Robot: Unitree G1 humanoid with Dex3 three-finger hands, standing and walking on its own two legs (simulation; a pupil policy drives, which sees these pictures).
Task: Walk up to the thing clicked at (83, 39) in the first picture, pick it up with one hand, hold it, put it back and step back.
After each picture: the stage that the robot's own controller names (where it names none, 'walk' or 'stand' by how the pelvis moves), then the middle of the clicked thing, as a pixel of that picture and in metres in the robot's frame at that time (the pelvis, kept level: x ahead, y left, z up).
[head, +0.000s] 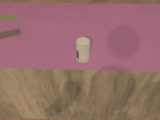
stand; (83, 50) +0.60 +0.02 -0.06
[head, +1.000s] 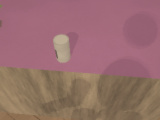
rise first; (62, 49) +0.54 +0.12 -0.03
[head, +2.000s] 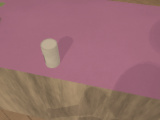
rise first; (51, 53) +0.50 +0.16 -0.02
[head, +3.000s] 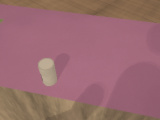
stand; (48, 72) +0.46 +0.17 -0.06
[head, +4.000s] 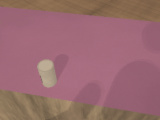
stand; (47, 73) +0.46 +0.17 -0.06
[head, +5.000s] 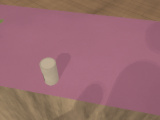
stand; (49, 71) +0.46 +0.17 -0.06
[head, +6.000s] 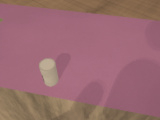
stand; (49, 72) +0.45 +0.17 -0.06
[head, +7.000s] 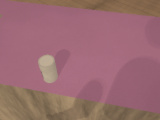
rise first; (48, 69) +0.46 +0.17 -0.06
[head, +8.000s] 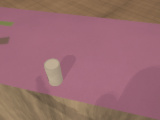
rise first; (53, 72) +0.46 +0.18 -0.05
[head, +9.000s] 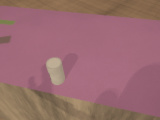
go down; (56, 71) +0.46 +0.17 -0.05
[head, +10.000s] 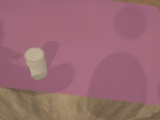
go down; (36, 64) +0.45 +0.16 -0.01
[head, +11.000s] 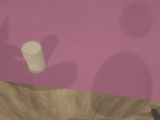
close in; (34, 58) +0.46 +0.16 +0.00
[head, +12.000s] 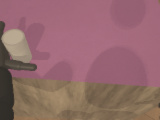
close; (18, 48) +0.48 +0.18 +0.03
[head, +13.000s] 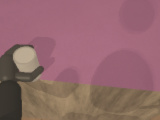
lift; (28, 65) +0.41 +0.17 +0.02
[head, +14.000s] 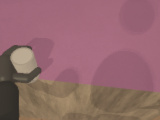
lift; (26, 66) +0.41 +0.17 +0.02
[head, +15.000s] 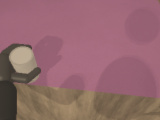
lift; (25, 66) +0.39 +0.18 +0.07
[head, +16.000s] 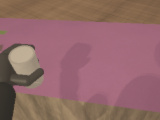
hold; (28, 68) +0.32 +0.17 +0.18
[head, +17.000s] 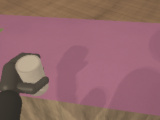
hold; (33, 76) +0.32 +0.16 +0.13
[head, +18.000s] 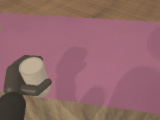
hold; (36, 78) +0.32 +0.16 +0.11
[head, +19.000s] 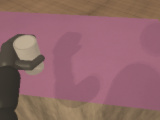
crouch; (30, 55) +0.40 +0.17 +0.14
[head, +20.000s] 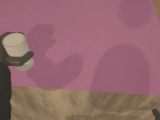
lower; (19, 52) +0.45 +0.18 +0.05
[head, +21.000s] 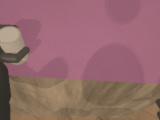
lower; (13, 46) +0.47 +0.18 +0.03
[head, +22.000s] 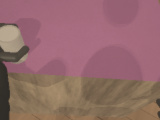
lower; (13, 45) +0.47 +0.18 +0.04
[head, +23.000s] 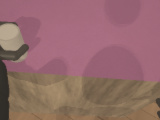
lower; (13, 44) +0.48 +0.18 +0.04
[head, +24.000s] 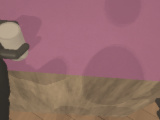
rest; (13, 42) +0.48 +0.18 +0.04
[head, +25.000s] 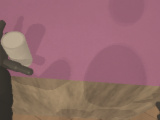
withdraw; (18, 51) +0.46 +0.17 +0.03
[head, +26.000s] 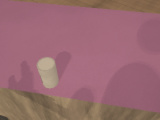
sink last; (48, 73) +0.42 +0.16 -0.01
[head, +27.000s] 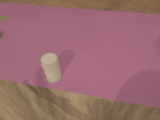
stand; (51, 68) +0.46 +0.17 -0.01
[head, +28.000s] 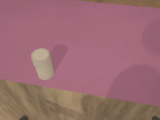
stand; (43, 64) +0.45 +0.18 +0.01
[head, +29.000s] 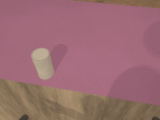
stand; (43, 64) +0.45 +0.18 +0.01
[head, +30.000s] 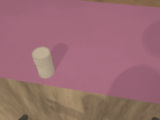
stand; (44, 63) +0.45 +0.18 +0.01
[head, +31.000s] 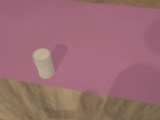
stand; (44, 64) +0.46 +0.18 -0.01
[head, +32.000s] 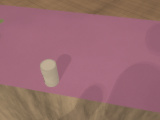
walk; (50, 73) +0.45 +0.17 -0.06
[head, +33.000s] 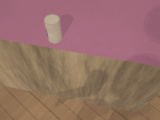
walk; (53, 29) +0.61 +0.15 -0.04
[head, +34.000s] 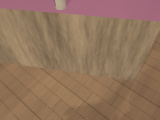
walk; out of the picture +0.93 +0.18 -0.04
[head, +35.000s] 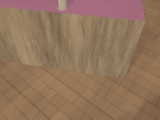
stand; (61, 1) +1.12 +0.18 -0.05
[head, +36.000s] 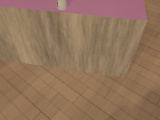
stand; (61, 0) +1.09 +0.17 -0.06
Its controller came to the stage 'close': yes
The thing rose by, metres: 0.20
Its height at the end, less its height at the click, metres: +0.00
